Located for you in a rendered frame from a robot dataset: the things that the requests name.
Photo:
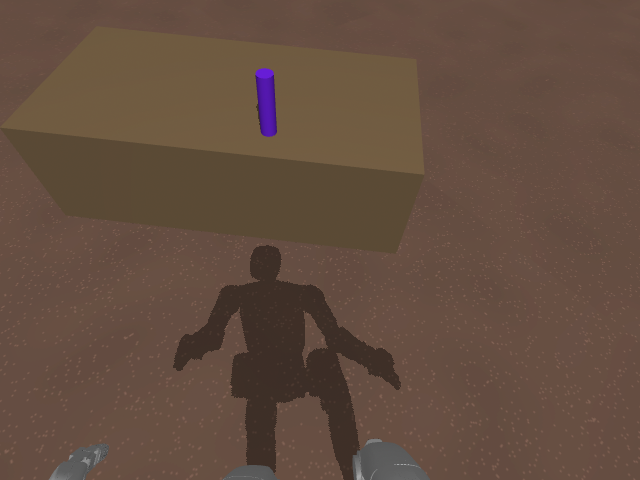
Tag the can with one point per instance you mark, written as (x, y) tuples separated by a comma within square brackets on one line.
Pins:
[(266, 101)]

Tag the left robot hand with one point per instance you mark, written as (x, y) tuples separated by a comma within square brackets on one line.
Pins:
[(80, 463)]

